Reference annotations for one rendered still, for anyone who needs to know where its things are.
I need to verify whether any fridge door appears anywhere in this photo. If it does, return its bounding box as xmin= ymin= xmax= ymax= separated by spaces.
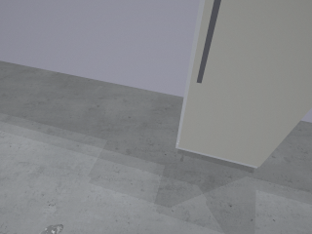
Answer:
xmin=178 ymin=0 xmax=312 ymax=167

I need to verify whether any left robot hand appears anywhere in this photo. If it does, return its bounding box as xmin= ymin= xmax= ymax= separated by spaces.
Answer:
xmin=40 ymin=224 xmax=63 ymax=234

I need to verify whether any handle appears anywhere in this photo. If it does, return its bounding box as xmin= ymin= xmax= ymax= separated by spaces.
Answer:
xmin=197 ymin=0 xmax=221 ymax=84

